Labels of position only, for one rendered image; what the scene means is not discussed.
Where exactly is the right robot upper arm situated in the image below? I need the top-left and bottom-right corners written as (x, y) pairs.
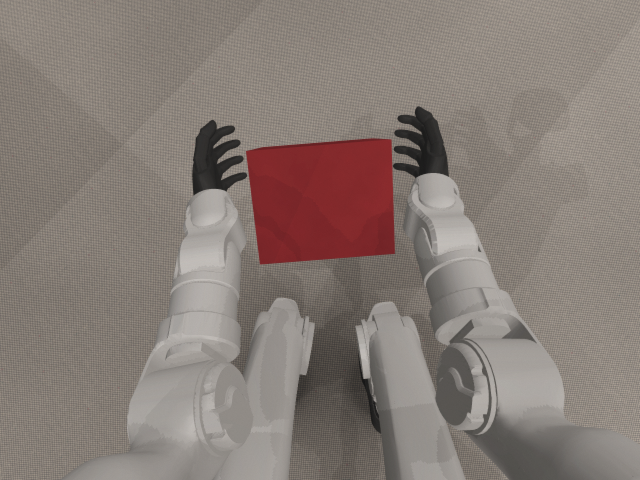
top-left (435, 338), bottom-right (640, 480)

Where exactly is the robot left forearm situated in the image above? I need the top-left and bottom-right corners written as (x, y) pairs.
top-left (127, 189), bottom-right (247, 442)

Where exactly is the carton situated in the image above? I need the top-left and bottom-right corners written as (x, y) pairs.
top-left (246, 138), bottom-right (395, 265)

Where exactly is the right robot hand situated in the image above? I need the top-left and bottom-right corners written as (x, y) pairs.
top-left (393, 106), bottom-right (449, 178)

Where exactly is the left robot hand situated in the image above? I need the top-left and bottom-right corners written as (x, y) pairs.
top-left (192, 120), bottom-right (247, 196)

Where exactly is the left robot shin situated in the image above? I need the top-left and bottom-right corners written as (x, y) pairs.
top-left (249, 298), bottom-right (301, 349)

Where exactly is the robot right forearm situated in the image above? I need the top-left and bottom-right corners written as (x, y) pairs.
top-left (403, 173), bottom-right (564, 392)

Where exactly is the left robot upper arm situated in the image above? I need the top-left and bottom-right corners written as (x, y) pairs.
top-left (60, 359), bottom-right (253, 480)

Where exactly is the right robot thigh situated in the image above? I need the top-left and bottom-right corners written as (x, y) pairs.
top-left (355, 311), bottom-right (466, 480)

